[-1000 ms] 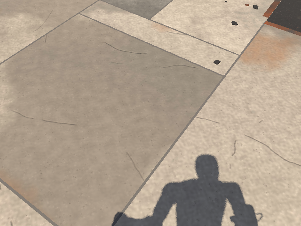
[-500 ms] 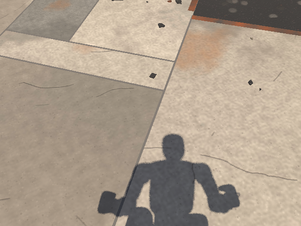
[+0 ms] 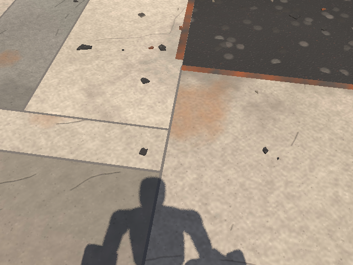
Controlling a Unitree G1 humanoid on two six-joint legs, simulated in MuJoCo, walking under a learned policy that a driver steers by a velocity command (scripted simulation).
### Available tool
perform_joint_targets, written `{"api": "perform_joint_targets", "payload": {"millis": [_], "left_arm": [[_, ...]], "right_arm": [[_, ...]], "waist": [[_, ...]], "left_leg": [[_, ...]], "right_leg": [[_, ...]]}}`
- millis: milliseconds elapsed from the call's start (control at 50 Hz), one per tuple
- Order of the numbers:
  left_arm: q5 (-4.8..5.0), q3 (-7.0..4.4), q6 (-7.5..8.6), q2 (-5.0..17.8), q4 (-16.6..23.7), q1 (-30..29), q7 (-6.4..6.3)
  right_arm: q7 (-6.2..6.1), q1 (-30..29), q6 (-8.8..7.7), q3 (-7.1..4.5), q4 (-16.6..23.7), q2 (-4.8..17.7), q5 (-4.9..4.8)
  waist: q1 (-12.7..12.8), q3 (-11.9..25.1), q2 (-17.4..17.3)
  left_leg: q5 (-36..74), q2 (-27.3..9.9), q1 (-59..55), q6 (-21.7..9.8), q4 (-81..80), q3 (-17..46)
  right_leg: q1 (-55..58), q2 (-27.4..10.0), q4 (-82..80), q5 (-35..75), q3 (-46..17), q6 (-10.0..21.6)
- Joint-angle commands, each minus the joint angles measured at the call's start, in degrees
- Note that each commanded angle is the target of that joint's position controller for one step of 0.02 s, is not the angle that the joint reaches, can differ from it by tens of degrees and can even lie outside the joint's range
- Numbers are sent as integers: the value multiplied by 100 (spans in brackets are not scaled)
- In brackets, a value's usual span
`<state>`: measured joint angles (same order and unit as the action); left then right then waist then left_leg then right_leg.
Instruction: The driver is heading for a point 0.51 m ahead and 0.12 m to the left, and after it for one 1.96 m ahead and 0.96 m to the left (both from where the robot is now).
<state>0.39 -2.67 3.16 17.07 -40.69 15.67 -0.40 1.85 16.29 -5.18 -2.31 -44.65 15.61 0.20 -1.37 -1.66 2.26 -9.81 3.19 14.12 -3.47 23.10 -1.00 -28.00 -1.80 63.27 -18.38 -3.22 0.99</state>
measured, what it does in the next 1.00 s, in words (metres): walks ahead, turning left: right foot, then left foot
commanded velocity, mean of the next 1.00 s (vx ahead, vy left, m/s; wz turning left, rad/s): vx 0.39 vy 0.00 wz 0.46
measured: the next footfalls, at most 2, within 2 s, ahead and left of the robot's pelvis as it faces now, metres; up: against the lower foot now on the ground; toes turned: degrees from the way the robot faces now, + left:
right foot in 0.32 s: +0.35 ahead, -0.13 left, +0.00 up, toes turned +11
left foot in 0.78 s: +0.52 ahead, +0.20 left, +0.00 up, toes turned +26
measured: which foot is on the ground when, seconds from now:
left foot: down 0.00-0.32, up 0.34-0.76, down 0.78-1.00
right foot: up 0.00-0.30, down 0.32-0.80, up 0.82-1.00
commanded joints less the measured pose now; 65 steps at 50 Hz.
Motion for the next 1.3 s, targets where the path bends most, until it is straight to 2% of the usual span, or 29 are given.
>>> {"api": "perform_joint_targets", "payload": {"millis": [20, 120, 200, 260, 300, 320, 340, 360, 380, 420, 440, 520, 640, 720, 760, 780, 800, 820, 840, 860, 880, 920, 960, 1120, 1200, 1240, 1260, 1280, 1300], "left_arm": [[-86, -107, 121, 345, 500, -157, -15], [-61, -10, 242, 130, 705, -1159, 64], [20, -24, 345, 186, 839, -1818, 186], [47, -119, 408, 414, 844, -1771, 211], [11, -279, 434, 707, 603, -883, 142], [-88, -379, 436, 996, 494, 19, 80], [-136, -506, 343, 1458, 361, 630, 55], [-64, -404, 299, 1036, 312, 660, 89], [-31, -295, 286, 662, 317, 362, 82], [-60, -193, 268, 350, 261, -184, 95], [-100, -168, 288, 266, 225, -355, 97], [-77, -270, 392, 467, 28, -534, 86], [-38, -356, 288, 830, -183, -493, -5], [145, -443, 146, 1110, -283, -375, -63], [260, -481, 76, 1183, -243, -482, -84], [220, -417, 66, 996, -235, -375, -81], [-130, -243, 60, 481, -112, 30, -42], [-206, -102, 87, 327, 2, 703, 28], [-56, -229, 79, 924, -89, 213, 68], [72, -230, 45, 941, 79, -270, 46], [5, -212, -10, 823, 33, -355, -43], [-69, -240, -147, 879, 15, -325, -126], [-112, -209, -189, 737, -50, -182, -154], [-63, -135, -253, 555, 129, -829, -143], [-21, -168, -130, 606, 190, -877, -63], [-29, -201, -74, 605, 69, -500, -8], [-111, -261, -69, 824, 77, -429, -12], [-234, -353, -128, 1343, 191, -752, -45], [-358, -341, -150, 1162, 176, -652, -32]], "right_arm": [[-52, 23, -88, -168, 288, 787, -78], [-188, 410, 40, -240, 101, 998, -146], [-244, 854, 160, -251, -53, 1011, -183], [-297, 842, 237, -307, -48, 1110, -195], [-297, 687, 261, -287, 16, 1021, -176], [-273, 526, 240, -182, 186, 743, -88], [-271, 1176, 172, -14, 352, 187, -130], [-274, 1225, 143, -64, 358, 514, -233], [-274, 775, 164, -201, 386, 932, -294], [-260, 283, 221, -231, 496, 864, -197], [-234, 261, 274, -253, 521, 783, -180], [-174, 64, 428, -193, 706, 447, -164], [28, -855, 331, -113, 1041, 340, -85], [155, -1022, 393, -240, 1296, 601, -67], [143, -279, 448, -425, 1172, 920, -23], [57, 396, 473, -580, 994, 1211, -18], [-104, 603, 521, -671, 1017, 1744, -45], [-86, 140, 456, -620, 1406, 2062, 82], [-8, 114, 443, -538, 1520, 1567, 31], [4, -159, 404, -463, 1474, 1344, -15], [-25, -381, 411, -430, 1414, 1184, -91], [-102, -698, 465, -384, 1476, 1085, -14], [-155, -796, 470, -412, 1492, 1133, 68], [-363, -775, 677, -459, 1456, 1177, -28], [-333, -670, 740, -461, 1431, 1139, -54], [-346, -779, 782, -409, 1436, 1018, -117], [-352, -553, 785, -345, 1391, 829, -117], [-332, -162, 762, -281, 1412, 588, -67], [-344, -428, 696, -385, 1475, 977, -31]], "waist": [[74, 153, -759], [-205, -1, -647], [-387, -63, -691], [-194, -36, -843], [320, 433, -809], [771, 1229, -506], [648, 2166, 933], [643, 2127, 1311], [669, 1250, 752], [435, 402, 300], [278, 233, 423], [98, -39, 292], [337, -209, 32], [248, 43, 229], [-219, 473, 204], [-540, 859, -82], [-319, 1313, -1491], [168, 2433, -2059], [-340, 2720, -895], [-241, 1911, -715], [-52, 1290, -306], [229, 896, -606], [323, 969, -700], [108, 844, -972], [39, 802, -1178], [262, 856, -1149], [201, 885, -797], [-239, 751, 706], [50, 562, 1339]], "left_leg": [[803, -1457, -774, -1058, -1328, 1816], [1258, -1189, -655, -881, -1322, 1295], [1126, -1283, -739, -796, -1031, 1508], [1055, -1459, -977, -654, -666, 1898], [1734, -1138, -717, -418, 248, 1727], [1168, -810, 36, -225, 1636, 1507], [-1201, -4, 1983, 163, 3594, 753], [-2383, -202, 2806, 220, 4572, 917], [-1919, -473, 3083, 234, 4892, 974], [-1177, -804, 2871, 314, 4651, 773], [-972, -952, 2646, 331, 4486, 781], [-478, -1100, 2488, 474, 3924, 662], [1116, -881, 1984, 399, 1888, 169], [711, -609, 1552, 138, 1314, -77], [574, -225, 540, -133, 917, -295], [1219, -56, -526, -336, 588, -242], [3836, -1258, -1977, -770, 782, 1331], [4070, -2659, -3190, -2203, 468, 4092], [2911, -2382, -2901, -1986, 29, 3770], [2178, -2072, -2243, -1670, -99, 3086], [1723, -1755, -1482, -1352, -197, 2640], [1683, -1450, -271, -1175, -413, 2242], [2146, -1309, 117, -1198, -432, 2027], [-97, -989, 383, -926, -473, 2431], [269, -1011, 57, -854, -193, 2919], [555, -854, 52, -624, 191, 2841], [-20, -580, 360, -334, 607, 2574], [-1600, 251, 1155, 56, 1617, 1541], [-2648, 516, 1691, 361, 2833, 1029]], "right_leg": [[-955, -342, -594, 318, -94, -148], [-636, -116, -2553, 1771, 1, -377], [-187, 125, -3300, 2170, 2, -367], [266, 157, -3691, 1754, -91, -200], [1688, 132, -4010, 1636, 13, 93], [3183, -628, -3741, 1490, -632, 456], [5231, -2010, -3883, 685, -2746, 1238], [5078, -2288, -4403, -308, -3828, 1415], [4347, -2037, -4559, -494, -3081, 1193], [3073, -1559, -4873, 493, -1813, 1003], [2641, -1401, -5047, 815, -1389, 950], [2008, -1350, -5542, 1620, -430, 1069], [2076, -1099, -5306, 3189, 896, 837], [2649, -1280, -4526, 4163, 1124, 569], [2646, -1146, -3260, 4869, 1282, 361], [2195, -843, -2079, 4331, 1406, 116], [687, -328, -164, 464, 1456, -265], [-813, 582, 1711, -2525, 451, -543], [-935, 267, 1857, -1971, -333, -440], [-1168, 112, 1565, -1425, -213, -340], [-1167, -101, 1101, -1045, -170, -355], [-506, -201, 509, -645, -188, -377], [-164, -61, 119, -477, -108, -464], [95, 214, -1626, 230, -308, -611], [493, 351, -2577, 21, -312, -465], [1203, 266, -3791, 770, -152, -282], [1736, -306, -4236, 1203, -539, -65], [2071, -1449, -4449, 2132, -1791, 586], [1782, -2024, -4652, 2607, -2643, 1391]]}}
